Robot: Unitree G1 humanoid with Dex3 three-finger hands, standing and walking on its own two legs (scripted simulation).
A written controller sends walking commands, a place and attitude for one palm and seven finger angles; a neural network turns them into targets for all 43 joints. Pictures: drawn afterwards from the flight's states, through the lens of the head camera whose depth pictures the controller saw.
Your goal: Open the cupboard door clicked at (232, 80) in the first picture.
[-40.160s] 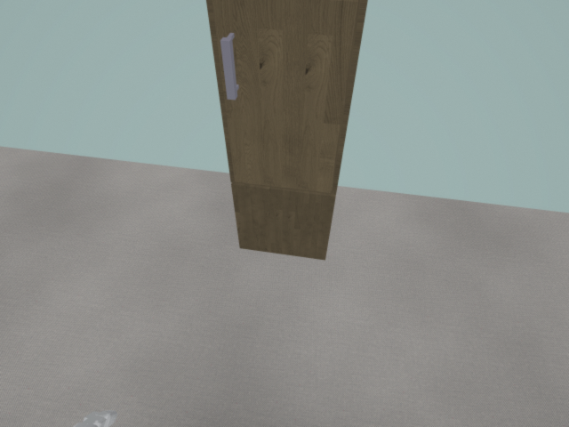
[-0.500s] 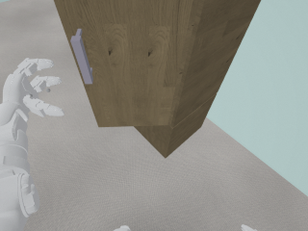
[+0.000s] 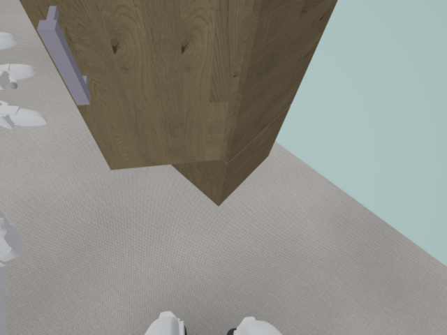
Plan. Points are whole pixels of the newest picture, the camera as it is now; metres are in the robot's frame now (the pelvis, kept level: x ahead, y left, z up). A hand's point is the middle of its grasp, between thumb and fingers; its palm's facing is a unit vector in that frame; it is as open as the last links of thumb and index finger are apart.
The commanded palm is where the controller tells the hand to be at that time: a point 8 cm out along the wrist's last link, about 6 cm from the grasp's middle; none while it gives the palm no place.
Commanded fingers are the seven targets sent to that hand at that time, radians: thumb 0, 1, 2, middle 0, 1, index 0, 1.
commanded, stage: move the hooked fingers beside the handle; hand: left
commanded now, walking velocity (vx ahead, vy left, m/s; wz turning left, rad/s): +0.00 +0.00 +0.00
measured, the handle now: (69, 59) +0.57 +0.24 +0.12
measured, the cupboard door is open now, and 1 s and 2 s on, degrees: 51 51 51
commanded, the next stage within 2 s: slide the fingers in behind the handle in 1.24 s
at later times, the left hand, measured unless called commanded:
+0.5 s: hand (10, 82) +0.51 +0.31 +0.12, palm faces +0.11 -0.99 -0.01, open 14.0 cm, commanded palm +0.48 +0.34 +0.12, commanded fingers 0.00 -0.50 0.30 -0.30 -1.20 -0.30 -1.20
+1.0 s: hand (20, 81) +0.50 +0.30 +0.13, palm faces +0.11 -0.99 -0.01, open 14.0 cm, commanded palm +0.49 +0.34 +0.12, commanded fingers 0.00 -0.50 0.30 -0.30 -1.20 -0.30 -1.20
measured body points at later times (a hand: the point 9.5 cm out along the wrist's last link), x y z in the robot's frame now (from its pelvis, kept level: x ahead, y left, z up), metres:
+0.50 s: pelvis +0.02 +0.01 +0.00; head +0.13 +0.04 +0.43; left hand +0.49 +0.36 +0.13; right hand +0.01 -0.26 -0.10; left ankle +0.03 +0.10 -0.70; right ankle -0.01 -0.11 -0.70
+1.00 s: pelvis +0.01 +0.00 -0.01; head +0.11 +0.03 +0.43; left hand +0.49 +0.35 +0.13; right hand +0.00 -0.27 -0.10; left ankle +0.03 +0.10 -0.70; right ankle -0.01 -0.11 -0.70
